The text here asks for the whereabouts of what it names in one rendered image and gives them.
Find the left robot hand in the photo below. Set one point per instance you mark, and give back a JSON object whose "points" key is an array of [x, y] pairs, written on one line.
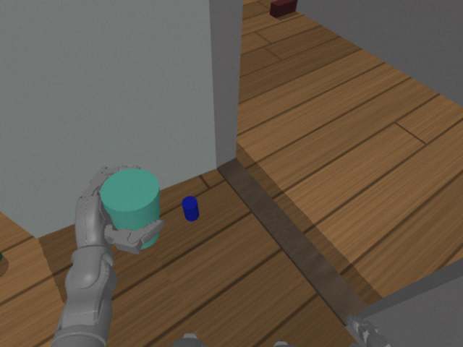
{"points": [[93, 225]]}

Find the right robot hand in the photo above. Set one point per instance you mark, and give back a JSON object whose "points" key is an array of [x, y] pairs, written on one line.
{"points": [[367, 332]]}

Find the left robot arm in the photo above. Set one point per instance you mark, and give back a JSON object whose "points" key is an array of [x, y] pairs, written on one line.
{"points": [[87, 313]]}

